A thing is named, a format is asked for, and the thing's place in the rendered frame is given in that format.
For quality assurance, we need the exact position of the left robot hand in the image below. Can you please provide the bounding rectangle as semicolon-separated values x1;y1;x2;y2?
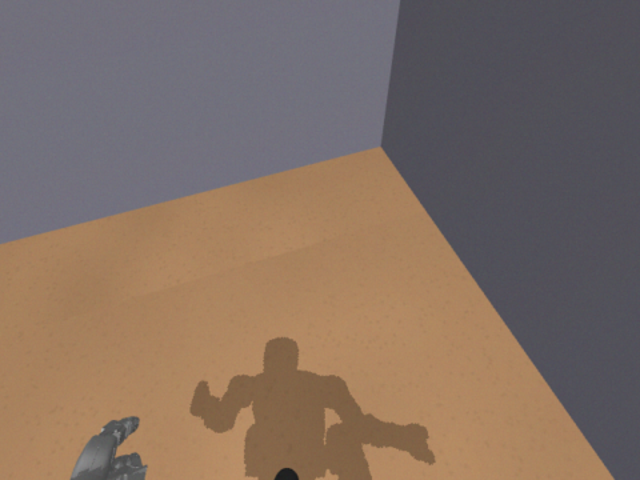
70;416;147;480

